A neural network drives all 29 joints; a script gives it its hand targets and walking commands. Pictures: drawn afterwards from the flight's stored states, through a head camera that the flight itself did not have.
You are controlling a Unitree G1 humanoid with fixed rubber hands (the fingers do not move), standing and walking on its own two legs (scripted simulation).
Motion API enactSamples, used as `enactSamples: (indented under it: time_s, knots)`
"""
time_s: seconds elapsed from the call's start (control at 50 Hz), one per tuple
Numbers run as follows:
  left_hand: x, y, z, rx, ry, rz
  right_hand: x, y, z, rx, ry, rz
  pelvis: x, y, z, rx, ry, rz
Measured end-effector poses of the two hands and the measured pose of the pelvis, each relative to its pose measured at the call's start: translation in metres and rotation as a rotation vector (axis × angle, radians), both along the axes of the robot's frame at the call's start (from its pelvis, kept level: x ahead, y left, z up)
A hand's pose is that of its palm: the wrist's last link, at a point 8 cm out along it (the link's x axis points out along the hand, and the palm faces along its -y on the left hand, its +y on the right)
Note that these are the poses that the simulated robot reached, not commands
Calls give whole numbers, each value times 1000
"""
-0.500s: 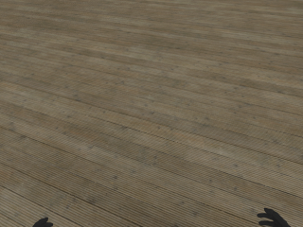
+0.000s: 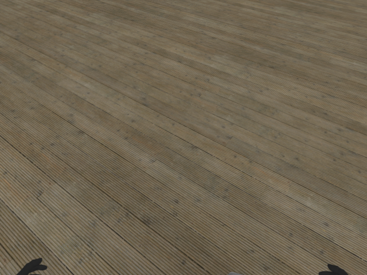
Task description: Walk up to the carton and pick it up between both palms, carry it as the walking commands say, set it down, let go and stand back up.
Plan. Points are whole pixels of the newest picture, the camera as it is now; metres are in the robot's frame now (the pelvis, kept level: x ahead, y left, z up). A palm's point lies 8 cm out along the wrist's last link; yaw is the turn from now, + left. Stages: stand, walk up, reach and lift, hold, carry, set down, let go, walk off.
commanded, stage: walk up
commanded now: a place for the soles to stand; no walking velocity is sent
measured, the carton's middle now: out of the picture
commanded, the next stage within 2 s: none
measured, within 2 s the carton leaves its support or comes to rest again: neither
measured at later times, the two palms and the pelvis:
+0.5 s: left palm out of the picture +0.07 +0.42 -0.03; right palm (284, 236) +0.23 -0.24 -0.08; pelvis +0.04 +0.04 +0.01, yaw +14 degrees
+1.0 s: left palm out of the picture +0.01 +0.55 -0.07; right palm (214, 227) +0.25 -0.07 -0.05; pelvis +0.02 +0.19 +0.00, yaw +26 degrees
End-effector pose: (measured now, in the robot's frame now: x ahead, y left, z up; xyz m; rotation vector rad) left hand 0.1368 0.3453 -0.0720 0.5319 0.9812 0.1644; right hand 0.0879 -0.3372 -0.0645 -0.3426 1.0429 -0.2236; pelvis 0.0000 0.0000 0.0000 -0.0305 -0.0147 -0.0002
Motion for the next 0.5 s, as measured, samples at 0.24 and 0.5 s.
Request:
enactSamples:
  time_s: [0.24,0.5]
  knots:
    - [-68,32,5,74,45,206,100,48,-11,56,-75,221,21,14,-4,95,22,155]
    - [-69,70,39,108,57,260,141,97,-12,110,-28,310,43,43,13,46,71,240]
